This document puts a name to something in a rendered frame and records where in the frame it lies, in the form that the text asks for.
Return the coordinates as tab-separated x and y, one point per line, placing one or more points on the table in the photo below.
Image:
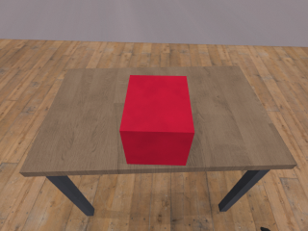
80	133

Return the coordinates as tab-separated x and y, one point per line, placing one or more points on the carton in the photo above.
157	121

